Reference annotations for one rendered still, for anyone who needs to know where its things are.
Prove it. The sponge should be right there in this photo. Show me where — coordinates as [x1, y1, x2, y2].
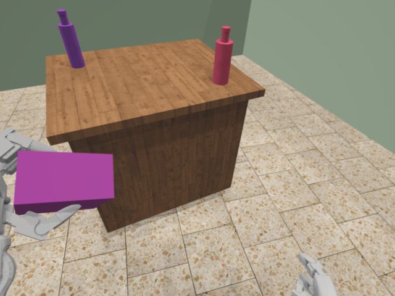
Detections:
[14, 150, 114, 215]

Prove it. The left robot hand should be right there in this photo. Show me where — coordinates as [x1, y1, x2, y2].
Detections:
[0, 127, 81, 241]

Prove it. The robot left forearm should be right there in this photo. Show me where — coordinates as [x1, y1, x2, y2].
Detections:
[0, 235, 16, 296]

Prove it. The right robot hand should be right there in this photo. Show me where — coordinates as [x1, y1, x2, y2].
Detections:
[292, 252, 338, 296]

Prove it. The table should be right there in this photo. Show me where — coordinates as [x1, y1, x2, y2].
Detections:
[46, 39, 266, 233]

